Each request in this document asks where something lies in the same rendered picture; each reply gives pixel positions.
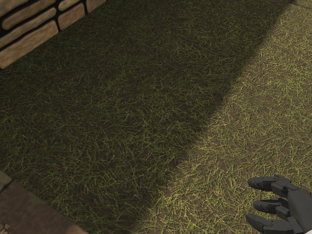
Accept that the right robot hand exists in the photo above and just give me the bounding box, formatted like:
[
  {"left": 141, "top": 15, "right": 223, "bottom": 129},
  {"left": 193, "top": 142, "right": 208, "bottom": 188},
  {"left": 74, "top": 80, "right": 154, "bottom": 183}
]
[{"left": 245, "top": 174, "right": 312, "bottom": 234}]

